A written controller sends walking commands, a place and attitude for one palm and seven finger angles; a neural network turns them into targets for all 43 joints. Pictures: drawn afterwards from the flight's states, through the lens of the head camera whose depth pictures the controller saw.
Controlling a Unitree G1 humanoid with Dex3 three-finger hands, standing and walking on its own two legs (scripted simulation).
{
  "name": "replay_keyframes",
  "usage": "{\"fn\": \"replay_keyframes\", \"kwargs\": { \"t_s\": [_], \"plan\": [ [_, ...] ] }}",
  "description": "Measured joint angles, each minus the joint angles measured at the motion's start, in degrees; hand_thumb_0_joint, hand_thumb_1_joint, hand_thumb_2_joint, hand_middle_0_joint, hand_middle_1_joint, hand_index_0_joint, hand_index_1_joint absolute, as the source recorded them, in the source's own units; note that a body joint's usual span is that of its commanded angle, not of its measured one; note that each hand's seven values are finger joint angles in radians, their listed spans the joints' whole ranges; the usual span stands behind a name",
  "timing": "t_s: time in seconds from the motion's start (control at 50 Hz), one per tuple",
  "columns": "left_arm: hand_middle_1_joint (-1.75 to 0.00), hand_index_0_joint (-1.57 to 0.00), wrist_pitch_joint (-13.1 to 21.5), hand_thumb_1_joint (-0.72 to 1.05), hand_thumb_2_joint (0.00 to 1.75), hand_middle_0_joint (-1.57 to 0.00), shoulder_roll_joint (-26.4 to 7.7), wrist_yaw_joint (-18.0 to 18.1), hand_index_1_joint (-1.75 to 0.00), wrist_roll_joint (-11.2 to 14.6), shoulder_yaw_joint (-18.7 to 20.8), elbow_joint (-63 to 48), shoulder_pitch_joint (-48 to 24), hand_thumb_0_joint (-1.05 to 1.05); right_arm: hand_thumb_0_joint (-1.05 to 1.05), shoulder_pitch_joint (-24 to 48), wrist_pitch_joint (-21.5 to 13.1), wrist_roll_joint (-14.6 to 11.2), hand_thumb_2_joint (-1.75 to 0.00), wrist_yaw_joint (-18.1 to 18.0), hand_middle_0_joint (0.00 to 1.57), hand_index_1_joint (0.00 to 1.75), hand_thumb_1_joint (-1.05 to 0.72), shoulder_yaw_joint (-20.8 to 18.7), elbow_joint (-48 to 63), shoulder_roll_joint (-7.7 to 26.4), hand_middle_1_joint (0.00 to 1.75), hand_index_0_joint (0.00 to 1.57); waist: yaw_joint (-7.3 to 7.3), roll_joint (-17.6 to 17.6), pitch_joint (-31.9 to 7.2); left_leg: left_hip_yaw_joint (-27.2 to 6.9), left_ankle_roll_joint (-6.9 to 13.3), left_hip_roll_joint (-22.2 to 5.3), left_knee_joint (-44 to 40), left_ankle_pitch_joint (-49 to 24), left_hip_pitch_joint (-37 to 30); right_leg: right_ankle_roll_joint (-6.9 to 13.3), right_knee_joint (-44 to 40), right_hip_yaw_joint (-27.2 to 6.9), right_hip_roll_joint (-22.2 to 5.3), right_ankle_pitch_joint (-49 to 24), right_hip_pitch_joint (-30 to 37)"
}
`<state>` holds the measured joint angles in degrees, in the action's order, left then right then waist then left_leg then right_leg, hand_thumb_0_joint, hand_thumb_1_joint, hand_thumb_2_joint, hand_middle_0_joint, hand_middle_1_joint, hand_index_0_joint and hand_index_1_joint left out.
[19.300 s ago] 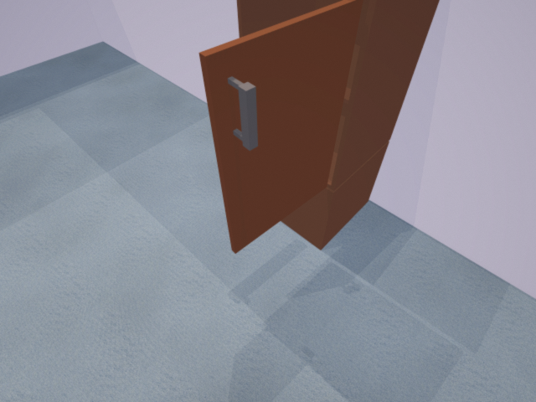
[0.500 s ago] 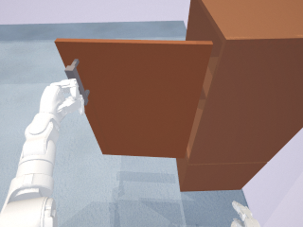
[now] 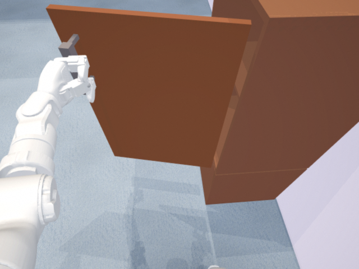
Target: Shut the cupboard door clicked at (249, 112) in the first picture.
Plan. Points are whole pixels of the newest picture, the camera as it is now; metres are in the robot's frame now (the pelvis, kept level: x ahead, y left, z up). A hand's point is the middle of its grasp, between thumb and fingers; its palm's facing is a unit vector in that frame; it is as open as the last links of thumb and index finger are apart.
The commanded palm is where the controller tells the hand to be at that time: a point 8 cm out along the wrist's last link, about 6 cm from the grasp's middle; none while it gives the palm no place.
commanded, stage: push the door shut along its arc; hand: left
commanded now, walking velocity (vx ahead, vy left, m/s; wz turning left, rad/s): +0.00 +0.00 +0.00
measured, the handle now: (80, 65) +0.54 +0.22 +0.15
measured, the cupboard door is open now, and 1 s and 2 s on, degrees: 78 63 55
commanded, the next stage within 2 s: pull the fist back off the door in 1.24 s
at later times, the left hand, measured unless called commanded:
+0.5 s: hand (102, 66) +0.53 +0.16 +0.15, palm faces -0.27 -0.96 -0.01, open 3.1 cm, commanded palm +0.54 +0.19 +0.15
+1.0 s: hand (128, 53) +0.58 +0.11 +0.15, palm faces -0.38 -0.92 -0.01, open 3.0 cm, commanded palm +0.60 +0.15 +0.15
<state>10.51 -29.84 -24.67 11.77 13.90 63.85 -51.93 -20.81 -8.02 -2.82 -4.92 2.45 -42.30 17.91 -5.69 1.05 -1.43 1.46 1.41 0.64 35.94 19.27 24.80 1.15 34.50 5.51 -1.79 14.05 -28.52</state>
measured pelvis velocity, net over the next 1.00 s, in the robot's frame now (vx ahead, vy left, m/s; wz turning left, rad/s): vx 0.02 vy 0.00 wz -0.05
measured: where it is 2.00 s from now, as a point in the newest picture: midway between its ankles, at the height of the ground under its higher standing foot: outside the picture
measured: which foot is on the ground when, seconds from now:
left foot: down 0.00-1.00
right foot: down 0.00-1.00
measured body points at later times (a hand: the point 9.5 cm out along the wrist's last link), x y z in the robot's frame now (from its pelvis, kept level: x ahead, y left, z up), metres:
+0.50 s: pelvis +0.01 +0.01 -0.01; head +0.11 +0.01 +0.43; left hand +0.54 +0.21 +0.16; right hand -0.02 -0.28 -0.12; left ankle -0.02 +0.10 -0.73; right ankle +0.03 -0.11 -0.73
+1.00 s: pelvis +0.02 +0.00 -0.02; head +0.15 +0.00 +0.41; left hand +0.59 +0.16 +0.16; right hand -0.04 -0.26 -0.12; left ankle -0.02 +0.10 -0.73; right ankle +0.03 -0.11 -0.73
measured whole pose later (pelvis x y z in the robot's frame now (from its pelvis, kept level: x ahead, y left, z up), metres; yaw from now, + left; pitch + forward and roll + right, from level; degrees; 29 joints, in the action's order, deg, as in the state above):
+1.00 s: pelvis +0.02 +0.00 -0.02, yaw -3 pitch +19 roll -2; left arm 8.1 -37.7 -30.5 5.4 15.3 78.8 -74.9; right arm -25.0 -2.2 -0.2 -4.0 2.4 -41.5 17.1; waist -13.4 2.1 -2.8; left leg 2.8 1.6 -1.4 43.7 24.0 38.7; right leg 0.9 39.7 4.1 0.1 16.5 -42.2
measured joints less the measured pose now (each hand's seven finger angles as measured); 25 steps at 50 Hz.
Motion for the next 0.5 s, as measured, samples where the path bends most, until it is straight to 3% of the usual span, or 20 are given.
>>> {"fn": "replay_keyframes", "kwargs": {
  "t_s": [0.22, 0.5],
  "plan": [
    [-1.50, -1.31, 1.0, 0.92, 0.91, -1.30, -3.7, -1.7, -1.50, -1.6, 2.4, 6.4, -6.4, 0.01, 0.01, -2.7, 0.8, 0.9, -0.90, 0.4, 0.20, 0.30, -0.90, -0.3, 0.2, 0.2, 0.30, 0.20, -3.01, -0.2, -0.6, 0.8, 0.2, -0.6, 2.2, 0.8, 4.6, -0.1, 1.2, -0.7, 0.5, -0.1, -4.5],
    [-1.50, -1.30, -0.6, 0.91, 0.90, -1.30, -6.2, -3.9, -1.50, -2.3, 0.1, 10.3, -14.6, 0.01, 0.01, -3.1, 1.8, 1.7, -0.90, 0.6, 0.20, 0.30, -0.90, -0.5, -0.5, 0.1, 0.30, 0.20, -4.58, -0.2, -1.2, 0.3, 0.5, -0.8, 5.2, 2.2, 10.2, -0.4, 2.7, -0.3, 0.7, 0.5, -9.3]
  ]
}}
